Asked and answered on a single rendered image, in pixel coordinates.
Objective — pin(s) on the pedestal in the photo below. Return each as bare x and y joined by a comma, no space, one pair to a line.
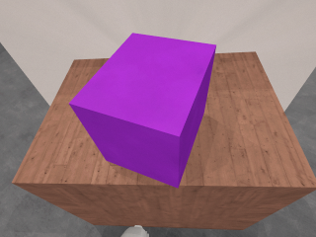
245,164

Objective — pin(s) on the robot left thigh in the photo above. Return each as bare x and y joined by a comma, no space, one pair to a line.
135,231

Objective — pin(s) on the carton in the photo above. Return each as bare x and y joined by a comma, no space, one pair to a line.
144,106

